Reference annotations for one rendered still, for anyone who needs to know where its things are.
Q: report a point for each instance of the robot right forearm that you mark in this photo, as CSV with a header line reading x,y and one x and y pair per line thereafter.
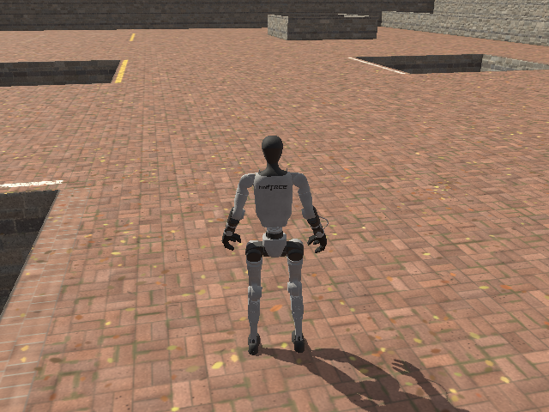
x,y
316,225

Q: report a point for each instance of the robot left hand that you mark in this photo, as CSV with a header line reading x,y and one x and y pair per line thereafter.
x,y
233,238

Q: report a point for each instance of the left robot thigh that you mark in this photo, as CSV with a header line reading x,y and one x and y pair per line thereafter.
x,y
254,252

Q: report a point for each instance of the robot left upper arm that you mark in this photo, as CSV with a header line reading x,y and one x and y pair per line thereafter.
x,y
242,193

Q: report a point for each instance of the humanoid robot torso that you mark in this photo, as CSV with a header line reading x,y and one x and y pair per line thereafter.
x,y
273,200

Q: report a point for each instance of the robot right upper arm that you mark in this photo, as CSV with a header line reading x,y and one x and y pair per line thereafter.
x,y
301,182

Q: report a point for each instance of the robot right hand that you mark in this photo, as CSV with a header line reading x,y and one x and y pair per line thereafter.
x,y
322,241

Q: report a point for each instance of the robot left forearm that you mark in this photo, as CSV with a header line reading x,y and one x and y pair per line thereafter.
x,y
230,225

